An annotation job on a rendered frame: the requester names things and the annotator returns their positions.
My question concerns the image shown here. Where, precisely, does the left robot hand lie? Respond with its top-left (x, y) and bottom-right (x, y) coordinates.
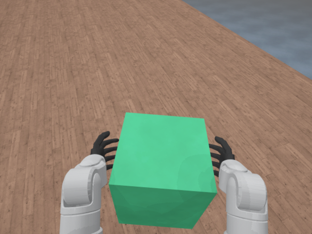
top-left (90, 131), bottom-right (119, 170)

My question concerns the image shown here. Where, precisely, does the right robot hand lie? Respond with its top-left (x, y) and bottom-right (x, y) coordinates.
top-left (209, 136), bottom-right (235, 177)

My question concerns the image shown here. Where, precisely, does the carton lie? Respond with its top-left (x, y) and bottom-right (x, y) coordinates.
top-left (109, 112), bottom-right (217, 229)

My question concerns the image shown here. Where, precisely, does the robot left forearm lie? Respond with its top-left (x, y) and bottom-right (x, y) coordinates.
top-left (59, 154), bottom-right (107, 234)

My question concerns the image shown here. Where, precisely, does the robot right forearm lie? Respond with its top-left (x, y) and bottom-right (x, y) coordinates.
top-left (219, 159), bottom-right (268, 234)

